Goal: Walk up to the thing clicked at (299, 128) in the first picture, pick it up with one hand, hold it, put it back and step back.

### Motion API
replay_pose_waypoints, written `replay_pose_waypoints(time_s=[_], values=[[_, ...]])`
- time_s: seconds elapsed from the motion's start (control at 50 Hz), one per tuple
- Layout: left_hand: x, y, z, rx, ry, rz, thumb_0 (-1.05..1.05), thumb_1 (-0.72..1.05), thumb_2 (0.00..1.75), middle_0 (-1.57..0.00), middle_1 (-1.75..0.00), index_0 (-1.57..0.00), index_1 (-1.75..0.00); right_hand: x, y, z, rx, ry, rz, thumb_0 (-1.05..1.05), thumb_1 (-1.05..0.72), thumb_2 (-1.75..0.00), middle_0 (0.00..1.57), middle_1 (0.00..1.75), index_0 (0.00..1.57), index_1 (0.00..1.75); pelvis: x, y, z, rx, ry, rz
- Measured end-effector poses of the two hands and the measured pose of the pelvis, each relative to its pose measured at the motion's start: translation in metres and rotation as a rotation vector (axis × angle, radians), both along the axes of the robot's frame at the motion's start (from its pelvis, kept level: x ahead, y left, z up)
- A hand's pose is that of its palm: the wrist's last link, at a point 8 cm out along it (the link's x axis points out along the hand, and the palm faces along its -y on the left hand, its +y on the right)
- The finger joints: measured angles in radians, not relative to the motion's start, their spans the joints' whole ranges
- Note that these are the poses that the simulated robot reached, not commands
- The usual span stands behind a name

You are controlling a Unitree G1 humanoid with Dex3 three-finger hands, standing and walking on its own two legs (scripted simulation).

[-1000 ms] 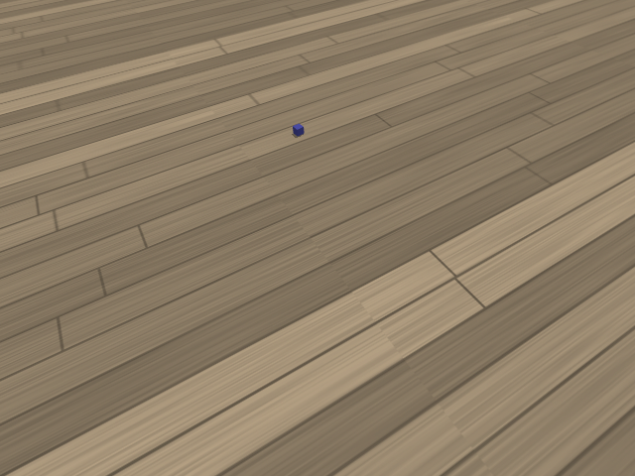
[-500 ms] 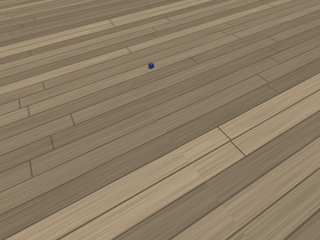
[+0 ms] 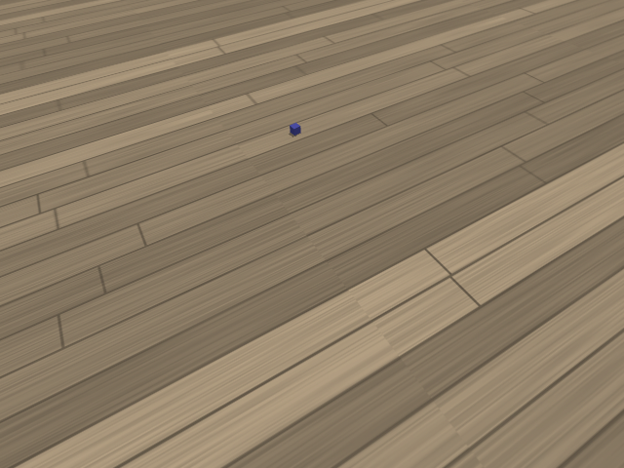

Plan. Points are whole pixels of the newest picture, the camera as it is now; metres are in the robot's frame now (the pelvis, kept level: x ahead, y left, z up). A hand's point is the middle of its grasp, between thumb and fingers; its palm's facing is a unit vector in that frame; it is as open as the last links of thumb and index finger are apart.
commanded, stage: stand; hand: left
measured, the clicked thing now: (295, 129) +1.92 +0.18 -0.76
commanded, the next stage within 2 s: walk up in 0.12 s
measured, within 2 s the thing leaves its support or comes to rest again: neither
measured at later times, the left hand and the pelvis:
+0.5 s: hand (159, 403) +0.24 +0.28 -0.13, palm faces -0.25 -0.79 -0.56, open 7.4 cm; pelvis +0.09 -0.02 -0.04, yaw -17 degrees
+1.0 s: hand (219, 224) +0.65 +0.26 -0.17, palm faces -0.54 -0.64 -0.54, open 7.4 cm; pelvis +0.39 +0.04 -0.04, yaw -35 degrees
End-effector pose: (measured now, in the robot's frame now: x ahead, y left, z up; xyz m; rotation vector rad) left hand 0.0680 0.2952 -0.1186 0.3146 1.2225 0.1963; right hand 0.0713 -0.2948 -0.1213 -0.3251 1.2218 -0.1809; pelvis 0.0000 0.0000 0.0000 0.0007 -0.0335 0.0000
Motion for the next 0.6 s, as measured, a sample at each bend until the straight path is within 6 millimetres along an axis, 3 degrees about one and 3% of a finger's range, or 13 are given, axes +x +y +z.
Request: replay_pose_waypoints(time_s=[0.16, 0.26, 0.34, 0.4, 0.46, 0.52, 0.6], values=[[-0.001, 0.003, 0.001, 0.0, -0.003, -0.022, 0.01, 0.9, 0.9, -0.2, -0.3, -0.21, -0.3, 0.003, -0.003, 0.001, 0.024, -0.029, -0.006, 0.0, -0.9, -0.89, 0.2, 0.3, 0.2, 0.3, 0.001, 0.001, -0.002, 0.007, 0.012, -0.032], [0.007, 0.023, 0.003, 0.06, 0.086, -0.121, 0.01, 0.9, 0.9, -0.21, -0.3, -0.21, -0.3, 0.009, -0.022, 0.003, 0.027, -0.175, -0.08, 0.0, -0.9, -0.89, 0.21, 0.3, 0.2, 0.3, 0.01, 0.009, -0.013, 0.023, 0.049, -0.126], [0.05, 0.028, 0.016, 0.116, 0.106, -0.202, 0.01, 0.9, 0.9, -0.21, -0.3, -0.21, -0.3, -0.007, -0.039, 0.002, 0.014, -0.204, -0.18, 0.0, -0.9, -0.89, 0.21, 0.3, 0.2, 0.3, 0.028, 0.006, -0.014, 0.033, 0.055, -0.204], [0.1, 0.023, 0.03, 0.14, 0.037, -0.257, 0.01, 0.9, 0.9, -0.2, -0.3, -0.21, -0.3, -0.016, -0.052, -0.006, 0.016, -0.162, -0.221, 0.0, -0.9, -0.89, 0.2, 0.3, 0.2, 0.3, 0.049, -0.002, -0.015, 0.032, 0.042, -0.248], [0.151, 0.017, 0.036, 0.189, -0.052, -0.318, 0.01, 0.9, 0.9, -0.2, -0.3, -0.21, -0.3, -0.014, -0.069, -0.021, 0.014, -0.136, -0.248, 0.0, -0.9, -0.89, 0.2, 0.3, 0.2, 0.3, 0.072, -0.017, -0.029, 0.03, 0.027, -0.288], [0.183, 0.014, 0.037, 0.237, -0.137, -0.327, 0.01, 0.9, 0.9, -0.2, -0.3, -0.21, -0.3, 0.005, -0.081, -0.033, 0.008, -0.109, -0.252, 0.01, -0.9, -0.9, 0.2, 0.3, 0.2, 0.3, 0.093, -0.025, -0.04, -0.019, 0.021, -0.309], [0.204, 0.007, 0.041, 0.24, -0.101, -0.339, 0.01, 0.9, 0.9, -0.2, -0.3, -0.21, -0.3, 0.06, -0.08, -0.018, 0.028, -0.183, -0.248, 0.01, -0.9, -0.9, 0.2, 0.3, 0.2, 0.3, 0.13, -0.025, -0.029, -0.044, 0.012, -0.357]])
